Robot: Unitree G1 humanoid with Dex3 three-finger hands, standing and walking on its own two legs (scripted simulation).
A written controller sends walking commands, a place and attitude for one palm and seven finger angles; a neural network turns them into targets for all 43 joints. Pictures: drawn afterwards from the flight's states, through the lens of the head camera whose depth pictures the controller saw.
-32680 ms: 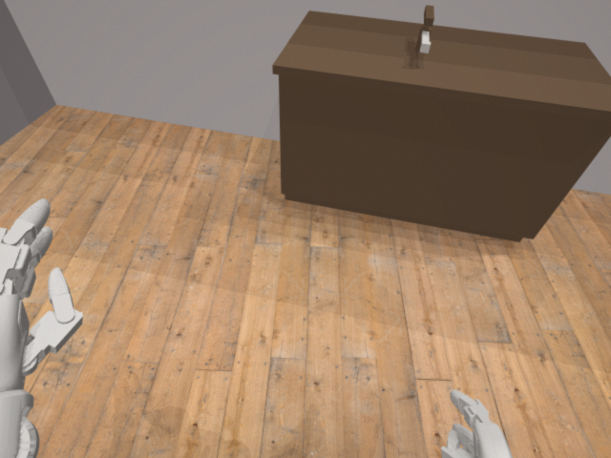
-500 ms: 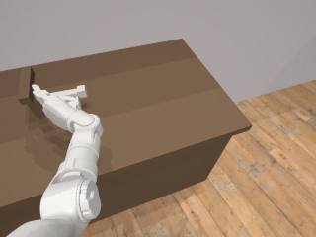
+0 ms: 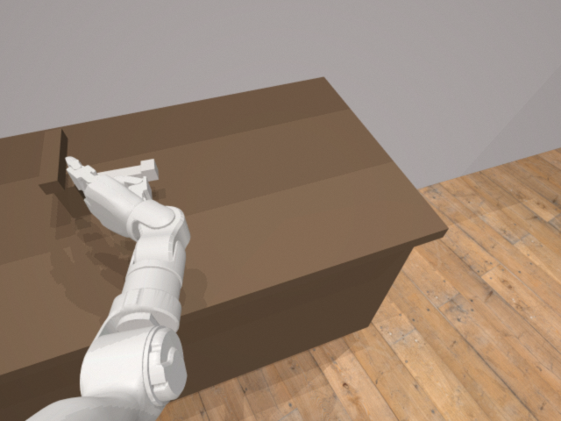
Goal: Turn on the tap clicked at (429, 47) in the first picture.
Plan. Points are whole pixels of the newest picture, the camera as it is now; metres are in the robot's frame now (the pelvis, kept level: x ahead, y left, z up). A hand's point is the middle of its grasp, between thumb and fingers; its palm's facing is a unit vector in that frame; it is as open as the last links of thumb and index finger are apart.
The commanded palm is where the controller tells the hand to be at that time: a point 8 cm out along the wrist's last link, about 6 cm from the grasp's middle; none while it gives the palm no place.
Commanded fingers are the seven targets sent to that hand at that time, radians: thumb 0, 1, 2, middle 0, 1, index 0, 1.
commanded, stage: draw the hand back beside the body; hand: left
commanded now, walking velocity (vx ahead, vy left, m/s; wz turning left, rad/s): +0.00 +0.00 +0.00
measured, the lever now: (149, 170) +0.55 +0.25 +0.02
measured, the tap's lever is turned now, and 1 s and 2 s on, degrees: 86 86 86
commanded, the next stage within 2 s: step back with the hand held close in 1.46 s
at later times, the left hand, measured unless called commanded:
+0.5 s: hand (103, 239) +0.32 +0.21 +0.13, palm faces +0.28 -0.93 -0.23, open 7.7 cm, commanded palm +0.28 +0.25 +0.15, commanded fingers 0.00 0.90 0.90 -0.18 -0.23 -0.18 -0.23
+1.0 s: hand (38, 288) +0.24 +0.24 +0.17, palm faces +0.33 -0.89 -0.30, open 7.5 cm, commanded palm +0.19 +0.28 +0.18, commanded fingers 0.00 0.90 0.90 -0.20 -0.30 -0.20 -0.30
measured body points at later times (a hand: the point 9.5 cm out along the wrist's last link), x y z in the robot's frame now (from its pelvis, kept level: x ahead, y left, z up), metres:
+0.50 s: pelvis -0.01 +0.01 +0.02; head -0.01 -0.01 +0.47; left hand +0.30 +0.26 +0.15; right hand +0.14 -0.24 -0.08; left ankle -0.03 +0.13 -0.72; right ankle +0.01 -0.08 -0.72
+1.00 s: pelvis +0.00 +0.01 +0.03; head -0.01 -0.01 +0.48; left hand +0.21 +0.29 +0.18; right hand +0.19 -0.20 -0.07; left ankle -0.03 +0.13 -0.72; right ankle +0.01 -0.08 -0.72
